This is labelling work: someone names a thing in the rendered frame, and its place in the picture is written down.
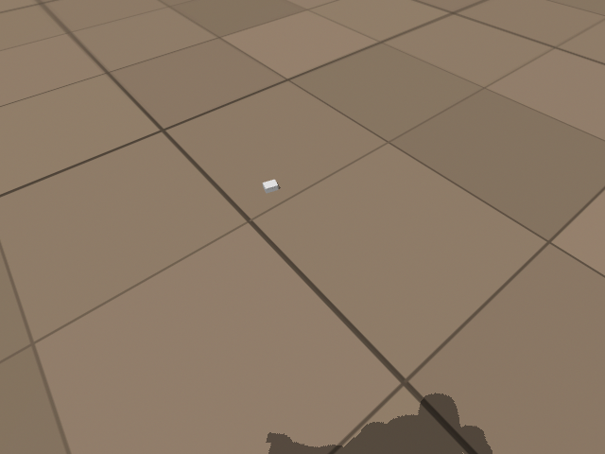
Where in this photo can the small box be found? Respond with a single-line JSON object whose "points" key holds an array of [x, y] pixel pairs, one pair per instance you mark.
{"points": [[270, 186]]}

